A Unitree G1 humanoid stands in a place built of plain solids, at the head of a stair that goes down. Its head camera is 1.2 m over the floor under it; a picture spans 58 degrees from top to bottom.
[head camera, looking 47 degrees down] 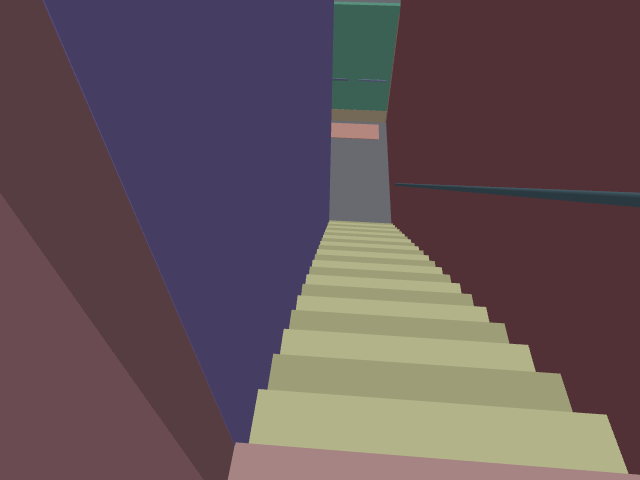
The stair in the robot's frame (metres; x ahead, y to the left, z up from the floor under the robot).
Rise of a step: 0.19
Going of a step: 0.23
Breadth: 1.12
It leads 4 degrees to the right of straight ahead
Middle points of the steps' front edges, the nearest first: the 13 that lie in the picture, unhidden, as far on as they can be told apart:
0.35 -0.34 0.00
0.58 -0.35 -0.19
0.81 -0.37 -0.38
1.04 -0.39 -0.57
1.27 -0.41 -0.76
1.50 -0.42 -0.95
1.74 -0.44 -1.13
1.97 -0.46 -1.32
2.20 -0.48 -1.51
2.43 -0.49 -1.70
2.66 -0.51 -1.89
2.89 -0.53 -2.08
3.12 -0.55 -2.27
